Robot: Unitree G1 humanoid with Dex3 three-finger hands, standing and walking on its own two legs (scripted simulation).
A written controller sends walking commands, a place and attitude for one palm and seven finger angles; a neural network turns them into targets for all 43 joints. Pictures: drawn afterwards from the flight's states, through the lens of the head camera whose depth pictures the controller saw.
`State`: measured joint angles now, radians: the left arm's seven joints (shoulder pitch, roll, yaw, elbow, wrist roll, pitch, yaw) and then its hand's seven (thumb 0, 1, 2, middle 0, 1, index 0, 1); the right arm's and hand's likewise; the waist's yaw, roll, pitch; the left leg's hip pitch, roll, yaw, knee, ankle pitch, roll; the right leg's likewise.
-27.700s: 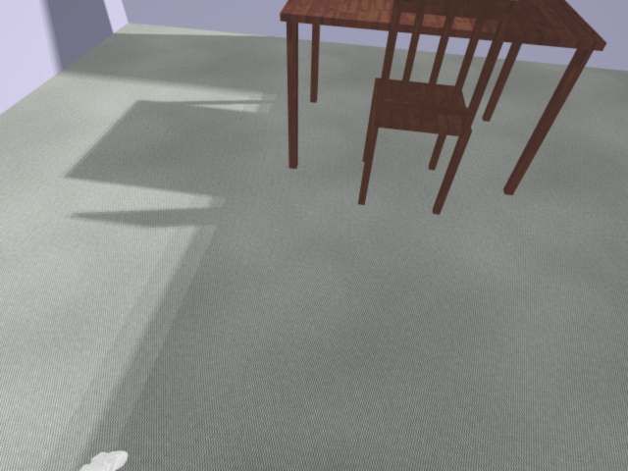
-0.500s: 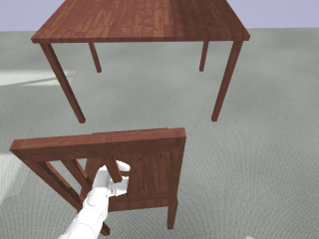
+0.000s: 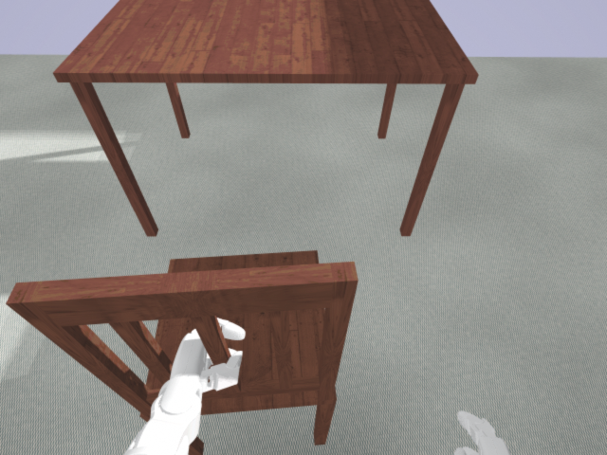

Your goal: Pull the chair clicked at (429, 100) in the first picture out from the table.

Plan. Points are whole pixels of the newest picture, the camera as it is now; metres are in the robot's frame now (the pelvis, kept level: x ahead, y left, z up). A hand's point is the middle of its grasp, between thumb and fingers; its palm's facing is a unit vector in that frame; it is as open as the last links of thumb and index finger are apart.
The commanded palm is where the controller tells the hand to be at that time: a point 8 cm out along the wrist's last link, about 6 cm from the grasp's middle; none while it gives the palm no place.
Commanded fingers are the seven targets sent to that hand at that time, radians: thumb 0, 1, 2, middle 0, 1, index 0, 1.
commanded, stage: open the thumb and straighten the fingers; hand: left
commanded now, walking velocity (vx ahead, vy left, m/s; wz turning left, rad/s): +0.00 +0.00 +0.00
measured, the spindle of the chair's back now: (220, 355) +0.28 +0.14 -0.08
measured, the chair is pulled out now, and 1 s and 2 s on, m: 0.60 0.60 0.60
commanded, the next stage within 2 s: draw the fingers out of the gap in 0.84 s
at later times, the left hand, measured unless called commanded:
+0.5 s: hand (221, 362) +0.26 +0.14 -0.08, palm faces +0.01 -0.99 -0.16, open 12.3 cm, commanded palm +0.24 +0.19 -0.06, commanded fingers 0.00 -0.55 0.20 -0.22 -0.65 -0.22 -0.65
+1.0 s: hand (218, 364) +0.26 +0.14 -0.08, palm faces +0.00 -0.99 -0.15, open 17.4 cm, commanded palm +0.23 +0.20 -0.06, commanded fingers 0.00 -0.55 0.20 0.00 0.00 0.00 0.00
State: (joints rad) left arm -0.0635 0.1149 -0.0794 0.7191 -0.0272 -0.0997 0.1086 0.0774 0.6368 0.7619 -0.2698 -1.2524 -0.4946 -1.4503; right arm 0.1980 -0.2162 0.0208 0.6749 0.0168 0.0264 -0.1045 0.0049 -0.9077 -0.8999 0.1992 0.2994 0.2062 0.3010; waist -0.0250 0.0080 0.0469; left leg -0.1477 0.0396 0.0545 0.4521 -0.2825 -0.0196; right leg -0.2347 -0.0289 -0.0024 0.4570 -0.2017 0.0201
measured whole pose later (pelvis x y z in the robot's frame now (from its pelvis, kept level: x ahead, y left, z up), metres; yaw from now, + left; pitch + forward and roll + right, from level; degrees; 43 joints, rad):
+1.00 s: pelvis +0.01 -0.01 -0.04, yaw +4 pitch +11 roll +0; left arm 0.09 0.18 -0.02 0.27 -0.06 0.13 0.00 -0.01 -0.54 0.20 -0.02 -0.04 -0.02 -0.04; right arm 0.25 -0.26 0.02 0.55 0.03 -0.08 -0.06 0.01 -0.91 -0.90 0.20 0.30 0.21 0.30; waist -0.05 0.04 -0.10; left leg -0.58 0.03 -0.02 0.86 -0.46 -0.03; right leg -0.64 -0.06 -0.06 0.85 -0.40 0.01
